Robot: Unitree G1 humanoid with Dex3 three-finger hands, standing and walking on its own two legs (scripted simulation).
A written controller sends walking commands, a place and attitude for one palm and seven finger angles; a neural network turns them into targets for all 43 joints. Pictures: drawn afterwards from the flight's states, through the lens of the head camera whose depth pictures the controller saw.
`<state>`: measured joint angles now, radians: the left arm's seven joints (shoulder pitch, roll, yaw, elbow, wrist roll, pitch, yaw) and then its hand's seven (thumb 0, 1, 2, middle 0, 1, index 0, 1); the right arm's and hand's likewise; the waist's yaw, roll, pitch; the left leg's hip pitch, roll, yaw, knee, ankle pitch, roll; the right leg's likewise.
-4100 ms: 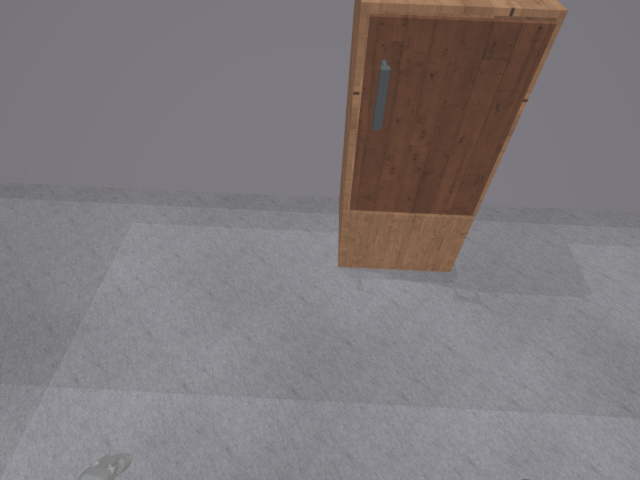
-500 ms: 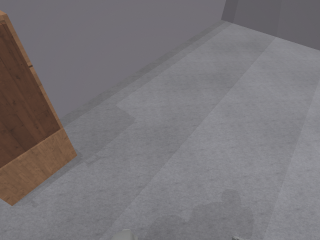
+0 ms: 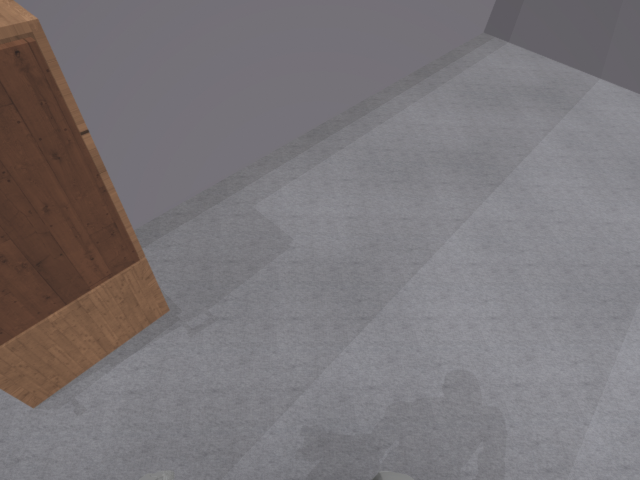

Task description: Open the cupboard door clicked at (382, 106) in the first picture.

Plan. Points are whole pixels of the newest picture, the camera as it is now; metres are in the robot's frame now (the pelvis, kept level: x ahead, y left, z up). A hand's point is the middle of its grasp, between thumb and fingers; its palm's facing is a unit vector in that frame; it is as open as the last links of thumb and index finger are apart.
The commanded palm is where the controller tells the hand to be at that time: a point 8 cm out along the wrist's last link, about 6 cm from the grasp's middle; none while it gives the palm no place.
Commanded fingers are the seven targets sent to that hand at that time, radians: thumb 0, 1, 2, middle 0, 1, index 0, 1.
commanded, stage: turn to face it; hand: left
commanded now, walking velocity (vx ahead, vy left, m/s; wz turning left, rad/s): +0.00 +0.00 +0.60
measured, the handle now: out of the picture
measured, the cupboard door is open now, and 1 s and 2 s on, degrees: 0 0 0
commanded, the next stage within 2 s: take the last steps up to it in 1.16 s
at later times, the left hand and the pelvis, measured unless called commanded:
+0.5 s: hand out of the picture +0.00 +0.18 -0.17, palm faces +0.33 -0.91 -0.25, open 7.4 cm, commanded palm none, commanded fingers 0.00 0.90 0.90 -0.20 -0.30 -0.20 -0.30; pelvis +0.00 -0.03 -0.01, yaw +20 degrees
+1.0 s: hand out of the picture +0.01 +0.24 -0.15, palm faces +0.55 -0.79 -0.27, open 7.4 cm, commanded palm none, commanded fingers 0.00 0.90 0.90 -0.20 -0.30 -0.20 -0.30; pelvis +0.02 +0.00 -0.01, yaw +34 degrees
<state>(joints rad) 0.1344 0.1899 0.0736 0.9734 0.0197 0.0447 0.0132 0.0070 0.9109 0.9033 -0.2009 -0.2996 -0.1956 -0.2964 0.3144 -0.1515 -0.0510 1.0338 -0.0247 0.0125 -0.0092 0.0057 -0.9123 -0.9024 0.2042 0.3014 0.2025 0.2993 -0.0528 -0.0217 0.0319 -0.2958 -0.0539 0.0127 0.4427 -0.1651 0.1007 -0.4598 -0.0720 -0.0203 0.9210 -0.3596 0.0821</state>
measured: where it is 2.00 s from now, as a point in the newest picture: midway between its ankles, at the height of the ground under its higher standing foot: outside the picture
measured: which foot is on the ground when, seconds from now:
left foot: down 0.00-0.20, up 0.22-0.58, down 0.60-1.00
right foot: up 0.00-0.16, down 0.18-0.60, up 0.62-1.00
